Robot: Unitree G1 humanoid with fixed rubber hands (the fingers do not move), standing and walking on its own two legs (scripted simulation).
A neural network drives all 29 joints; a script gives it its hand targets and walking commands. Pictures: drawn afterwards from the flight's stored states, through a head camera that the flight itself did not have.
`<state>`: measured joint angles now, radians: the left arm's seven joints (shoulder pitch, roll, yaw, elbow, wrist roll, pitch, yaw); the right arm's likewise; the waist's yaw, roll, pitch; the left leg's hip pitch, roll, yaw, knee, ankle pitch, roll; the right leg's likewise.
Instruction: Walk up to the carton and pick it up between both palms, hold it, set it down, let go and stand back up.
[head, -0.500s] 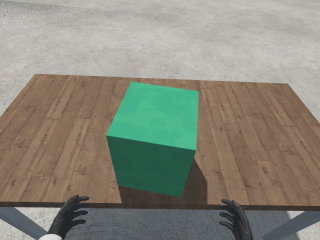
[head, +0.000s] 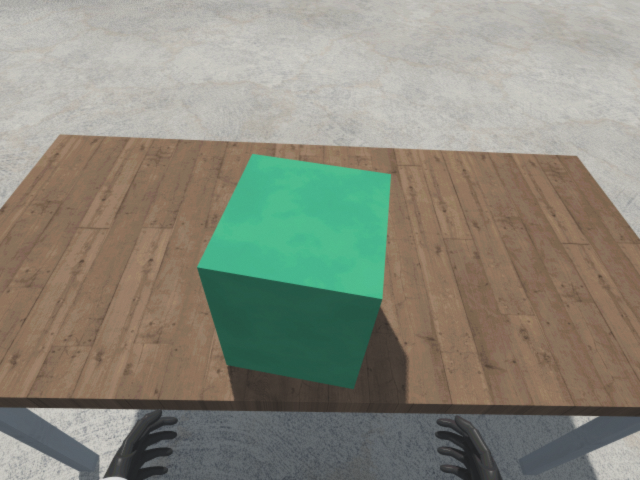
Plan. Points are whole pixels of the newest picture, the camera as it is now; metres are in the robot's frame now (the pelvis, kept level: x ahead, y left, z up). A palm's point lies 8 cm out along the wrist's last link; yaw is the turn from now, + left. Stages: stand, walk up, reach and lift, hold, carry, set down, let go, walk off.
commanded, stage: let go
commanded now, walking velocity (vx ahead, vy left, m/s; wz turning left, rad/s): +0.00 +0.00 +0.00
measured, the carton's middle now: (304, 274) +0.39 +0.03 +0.01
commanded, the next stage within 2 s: stand in 0.48 s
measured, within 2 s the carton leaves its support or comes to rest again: neither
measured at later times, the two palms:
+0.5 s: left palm (149, 469) +0.15 +0.21 -0.09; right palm out of the picture +0.15 -0.24 -0.08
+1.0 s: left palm out of the picture +0.03 +0.26 -0.11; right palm out of the picture +0.03 -0.24 -0.13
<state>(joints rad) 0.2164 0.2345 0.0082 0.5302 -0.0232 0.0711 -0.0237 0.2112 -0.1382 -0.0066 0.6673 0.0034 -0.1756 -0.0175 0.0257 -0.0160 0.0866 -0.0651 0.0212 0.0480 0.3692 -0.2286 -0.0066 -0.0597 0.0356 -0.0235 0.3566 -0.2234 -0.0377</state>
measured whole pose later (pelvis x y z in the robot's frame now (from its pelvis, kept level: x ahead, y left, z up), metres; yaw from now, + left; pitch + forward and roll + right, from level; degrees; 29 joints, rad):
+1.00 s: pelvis -0.03 +0.01 -0.01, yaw +1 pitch -4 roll +0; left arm 0.35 0.24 0.01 0.74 0.01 -0.03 0.01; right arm 0.32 -0.24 0.00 0.84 -0.01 -0.03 0.00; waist 0.00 0.02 0.02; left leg -0.18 0.01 0.04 0.47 -0.23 0.01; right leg -0.17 0.02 -0.03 0.46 -0.22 -0.03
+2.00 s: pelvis -0.04 +0.01 -0.01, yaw +1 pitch -2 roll +0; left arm 0.37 0.21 -0.01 0.93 0.00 -0.02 0.03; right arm 0.36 -0.21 0.00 0.95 -0.01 -0.01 -0.02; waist 0.00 0.01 0.00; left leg -0.24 0.00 0.04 0.49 -0.22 0.02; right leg -0.23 0.01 -0.03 0.48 -0.23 -0.02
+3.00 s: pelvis -0.01 +0.00 +0.00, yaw +0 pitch -2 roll +0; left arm 0.32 0.18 -0.02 1.04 -0.01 -0.02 0.05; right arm 0.32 -0.18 0.02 1.05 0.00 -0.01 -0.05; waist 0.00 0.01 0.03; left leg -0.15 0.01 0.05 0.42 -0.23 0.00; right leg -0.15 0.02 -0.02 0.42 -0.23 -0.03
